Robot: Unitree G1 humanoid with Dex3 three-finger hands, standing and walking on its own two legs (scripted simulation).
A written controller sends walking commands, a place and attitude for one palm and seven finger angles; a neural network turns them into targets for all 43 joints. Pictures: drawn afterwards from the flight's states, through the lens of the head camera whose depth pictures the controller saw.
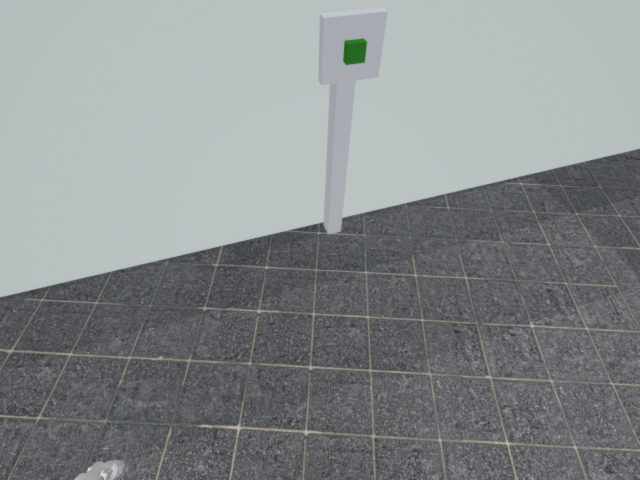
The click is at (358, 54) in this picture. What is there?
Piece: button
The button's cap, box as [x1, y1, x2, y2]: [343, 39, 366, 64]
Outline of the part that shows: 364,39 345,41 343,61 346,64 364,62 366,41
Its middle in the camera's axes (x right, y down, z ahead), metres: +0.09 -0.51 +1.06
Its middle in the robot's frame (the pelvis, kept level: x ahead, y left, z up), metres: +1.15 -0.03 +0.02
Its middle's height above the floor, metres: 0.79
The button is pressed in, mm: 0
